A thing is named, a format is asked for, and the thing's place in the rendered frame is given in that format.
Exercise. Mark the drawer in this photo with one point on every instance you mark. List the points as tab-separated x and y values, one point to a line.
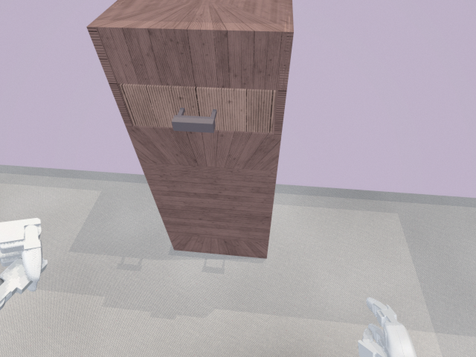
243	110

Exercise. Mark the robot right hand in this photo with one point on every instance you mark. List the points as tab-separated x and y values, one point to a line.
392	341

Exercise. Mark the cabinet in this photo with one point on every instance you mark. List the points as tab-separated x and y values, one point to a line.
214	191

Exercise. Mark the robot left hand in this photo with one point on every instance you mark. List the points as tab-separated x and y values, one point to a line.
21	251

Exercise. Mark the handle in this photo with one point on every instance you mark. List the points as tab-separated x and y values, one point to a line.
186	123

